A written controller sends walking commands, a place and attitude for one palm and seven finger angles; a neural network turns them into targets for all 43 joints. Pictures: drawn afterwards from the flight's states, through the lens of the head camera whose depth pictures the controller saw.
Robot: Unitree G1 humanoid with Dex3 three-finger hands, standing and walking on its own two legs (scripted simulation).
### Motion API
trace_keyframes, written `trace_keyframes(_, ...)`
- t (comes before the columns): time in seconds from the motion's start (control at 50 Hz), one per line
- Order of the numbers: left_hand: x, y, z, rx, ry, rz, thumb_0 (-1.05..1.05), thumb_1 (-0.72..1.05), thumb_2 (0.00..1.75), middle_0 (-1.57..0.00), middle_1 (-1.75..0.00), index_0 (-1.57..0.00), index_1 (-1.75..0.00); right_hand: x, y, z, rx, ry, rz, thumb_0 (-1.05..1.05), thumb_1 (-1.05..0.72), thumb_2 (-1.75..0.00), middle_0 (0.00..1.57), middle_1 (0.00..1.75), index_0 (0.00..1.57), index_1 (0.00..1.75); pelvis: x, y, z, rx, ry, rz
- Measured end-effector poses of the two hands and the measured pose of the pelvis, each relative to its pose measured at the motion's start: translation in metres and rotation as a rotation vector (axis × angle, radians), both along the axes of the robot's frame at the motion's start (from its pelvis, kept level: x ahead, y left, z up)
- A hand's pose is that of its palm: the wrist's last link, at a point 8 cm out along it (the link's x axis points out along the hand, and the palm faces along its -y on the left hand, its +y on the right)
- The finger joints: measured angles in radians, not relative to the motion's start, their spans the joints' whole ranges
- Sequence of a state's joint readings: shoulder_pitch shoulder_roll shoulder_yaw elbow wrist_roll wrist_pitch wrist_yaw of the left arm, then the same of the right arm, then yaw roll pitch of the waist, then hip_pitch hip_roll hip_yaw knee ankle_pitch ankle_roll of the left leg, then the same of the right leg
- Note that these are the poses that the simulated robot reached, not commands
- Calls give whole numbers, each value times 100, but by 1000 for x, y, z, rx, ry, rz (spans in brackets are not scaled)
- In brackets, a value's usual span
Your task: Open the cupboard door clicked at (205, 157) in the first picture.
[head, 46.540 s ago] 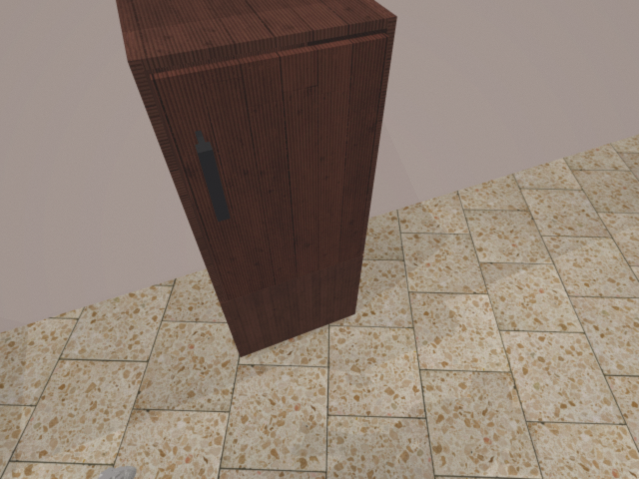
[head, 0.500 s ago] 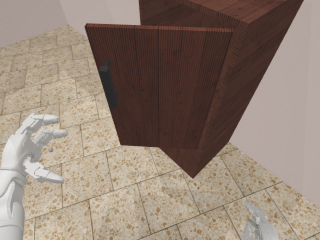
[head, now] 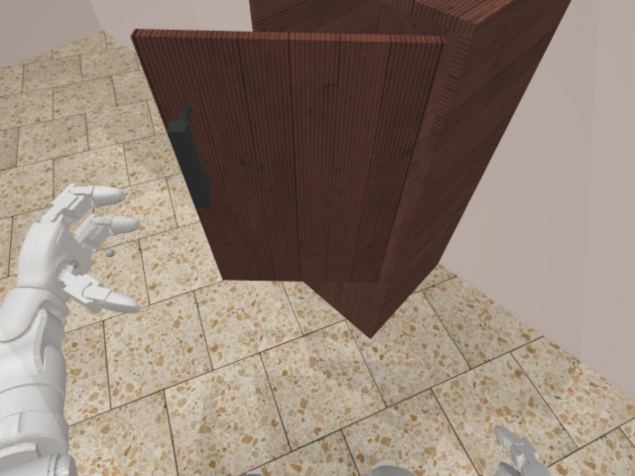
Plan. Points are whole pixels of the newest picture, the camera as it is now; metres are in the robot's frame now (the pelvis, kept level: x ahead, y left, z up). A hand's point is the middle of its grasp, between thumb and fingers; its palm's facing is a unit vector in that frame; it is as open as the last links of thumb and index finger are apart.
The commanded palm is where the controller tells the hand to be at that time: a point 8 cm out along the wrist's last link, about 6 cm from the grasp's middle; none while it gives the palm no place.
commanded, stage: move the hooked fingers beside the handle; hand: left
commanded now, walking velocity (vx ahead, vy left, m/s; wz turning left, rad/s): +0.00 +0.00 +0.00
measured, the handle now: (194, 158) +0.54 +0.20 +0.06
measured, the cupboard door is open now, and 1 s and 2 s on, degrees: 43 43 43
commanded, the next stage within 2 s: slide the fingers in behind the handle in 1.90 s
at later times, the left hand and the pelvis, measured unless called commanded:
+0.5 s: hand (126, 213) +0.42 +0.26 +0.08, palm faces +0.00 -1.00 +0.01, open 14.0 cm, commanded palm +0.40 +0.32 +0.08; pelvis +0.00 +0.01 -0.01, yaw -1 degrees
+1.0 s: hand (140, 182) +0.48 +0.26 +0.08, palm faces -0.01 -1.00 +0.01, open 14.0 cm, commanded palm +0.46 +0.31 +0.07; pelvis +0.00 +0.02 -0.02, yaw -1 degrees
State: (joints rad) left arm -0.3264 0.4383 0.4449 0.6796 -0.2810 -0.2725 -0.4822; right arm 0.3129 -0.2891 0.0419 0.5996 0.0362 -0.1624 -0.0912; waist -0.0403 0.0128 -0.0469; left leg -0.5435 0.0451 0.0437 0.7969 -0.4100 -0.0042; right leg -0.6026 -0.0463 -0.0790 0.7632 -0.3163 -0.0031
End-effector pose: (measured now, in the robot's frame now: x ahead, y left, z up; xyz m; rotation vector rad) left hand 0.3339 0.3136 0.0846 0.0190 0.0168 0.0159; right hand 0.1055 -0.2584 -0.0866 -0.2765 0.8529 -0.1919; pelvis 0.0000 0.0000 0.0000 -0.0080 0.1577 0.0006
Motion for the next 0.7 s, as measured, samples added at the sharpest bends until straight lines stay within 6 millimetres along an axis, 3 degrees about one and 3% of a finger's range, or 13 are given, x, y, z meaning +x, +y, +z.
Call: trace_keyframes(0.7, 89, 4, -8, -30, -2, -32, -1, -50, 30, -30, -120, -30, -120, -64, 2, -19, -28, 296, -95, 1, -90, -90, 21, 30, 20, 30, 1, 12, -12, -20, 104, -10)
